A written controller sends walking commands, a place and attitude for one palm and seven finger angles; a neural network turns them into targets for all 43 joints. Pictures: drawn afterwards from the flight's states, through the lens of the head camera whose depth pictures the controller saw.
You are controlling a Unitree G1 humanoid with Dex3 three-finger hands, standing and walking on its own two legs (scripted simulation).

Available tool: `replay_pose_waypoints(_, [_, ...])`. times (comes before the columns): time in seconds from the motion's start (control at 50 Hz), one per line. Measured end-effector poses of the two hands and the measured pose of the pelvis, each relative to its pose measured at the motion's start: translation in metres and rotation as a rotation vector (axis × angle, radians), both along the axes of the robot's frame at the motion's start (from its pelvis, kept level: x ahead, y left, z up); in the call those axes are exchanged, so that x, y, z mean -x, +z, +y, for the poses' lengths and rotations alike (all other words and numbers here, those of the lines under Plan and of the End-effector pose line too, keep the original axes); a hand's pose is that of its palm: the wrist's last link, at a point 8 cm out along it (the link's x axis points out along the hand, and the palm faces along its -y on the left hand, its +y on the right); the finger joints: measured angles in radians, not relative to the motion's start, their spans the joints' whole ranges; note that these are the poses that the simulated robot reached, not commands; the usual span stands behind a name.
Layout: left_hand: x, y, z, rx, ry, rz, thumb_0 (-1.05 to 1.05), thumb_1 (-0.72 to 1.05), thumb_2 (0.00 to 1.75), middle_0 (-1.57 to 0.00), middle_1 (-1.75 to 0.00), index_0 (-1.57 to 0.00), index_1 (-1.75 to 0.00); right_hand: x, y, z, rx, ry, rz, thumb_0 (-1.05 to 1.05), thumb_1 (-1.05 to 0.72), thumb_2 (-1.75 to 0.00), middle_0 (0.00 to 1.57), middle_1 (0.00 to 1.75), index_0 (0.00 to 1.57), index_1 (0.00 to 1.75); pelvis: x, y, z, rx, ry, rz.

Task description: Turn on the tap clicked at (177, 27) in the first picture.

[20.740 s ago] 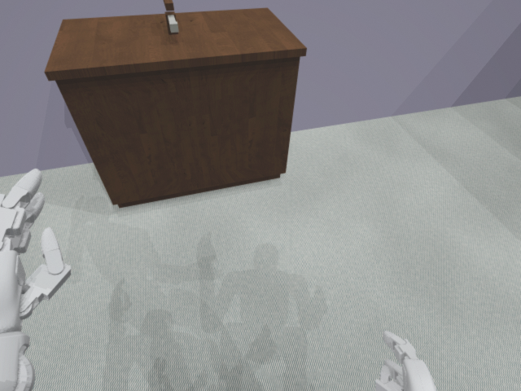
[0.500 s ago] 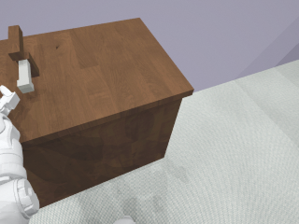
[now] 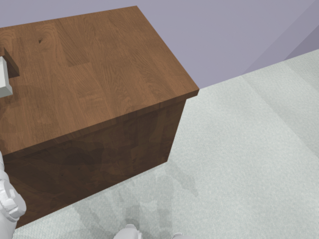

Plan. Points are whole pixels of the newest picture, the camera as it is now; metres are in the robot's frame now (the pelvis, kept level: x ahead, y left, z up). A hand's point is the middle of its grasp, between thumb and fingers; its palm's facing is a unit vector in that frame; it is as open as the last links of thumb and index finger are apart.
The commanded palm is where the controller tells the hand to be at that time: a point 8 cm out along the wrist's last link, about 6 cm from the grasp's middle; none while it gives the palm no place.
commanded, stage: push the lever round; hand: left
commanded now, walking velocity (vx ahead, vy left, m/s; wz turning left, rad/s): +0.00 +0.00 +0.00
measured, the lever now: (1, 88) +0.44 +0.37 +0.10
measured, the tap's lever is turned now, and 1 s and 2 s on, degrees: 1 13 40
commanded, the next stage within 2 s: none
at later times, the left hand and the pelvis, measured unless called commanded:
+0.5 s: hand out of the picture +0.42 +0.37 +0.10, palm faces +0.60 -0.80 -0.03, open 7.8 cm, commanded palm +0.38 +0.39 +0.10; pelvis +0.00 +0.01 +0.00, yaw +1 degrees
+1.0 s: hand (10, 93) +0.43 +0.35 +0.10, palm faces +0.64 -0.76 -0.04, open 7.7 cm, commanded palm +0.39 +0.36 +0.10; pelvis -0.01 +0.00 +0.00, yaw +1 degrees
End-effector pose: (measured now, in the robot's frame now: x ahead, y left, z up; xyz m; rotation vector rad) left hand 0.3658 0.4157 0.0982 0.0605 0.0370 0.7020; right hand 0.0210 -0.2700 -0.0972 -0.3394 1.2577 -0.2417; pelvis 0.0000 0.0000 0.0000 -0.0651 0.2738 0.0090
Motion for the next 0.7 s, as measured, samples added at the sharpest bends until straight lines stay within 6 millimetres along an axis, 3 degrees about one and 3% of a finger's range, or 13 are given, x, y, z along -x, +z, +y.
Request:
replay_pose_waypoints(0.12, [0.001, 0.006, 0.001, 0.002, -0.029, -0.016, 0.01, 0.9, 0.9, -0.15, -0.15, -0.15, -0.15, -0.012, 0.0, 0.002, -0.004, 0.001, -0.024, 0.0, -0.9, -0.9, 0.21, 0.3, 0.2, 0.3, -0.003, 0.001, 0.001, 0.002, 0.0, -0.003])
replay_pose_waypoints(0.32, [0.002, -0.002, 0.001, 0.019, -0.024, 0.01, 0.02, 0.9, 0.9, -0.15, -0.15, -0.15, -0.15, -0.03, 0.002, 0.009, -0.006, 0.037, -0.065, 0.0, -0.9, -0.9, 0.21, 0.3, 0.2, 0.3, -0.003, 0.001, 0.005, 0.005, 0.012, -0.005])
replay_pose_waypoints(0.7, [-0.004, 0.003, -0.024, 0.009, -0.038, -0.011, 0.01, 0.92, 0.9, -0.15, -0.15, -0.15, -0.15, -0.019, -0.001, 0.019, -0.035, 0.028, -0.064, 0.0, -0.9, -0.9, 0.21, 0.3, 0.2, 0.3, 0.001, 0.004, 0.01, 0.002, 0.012, -0.026])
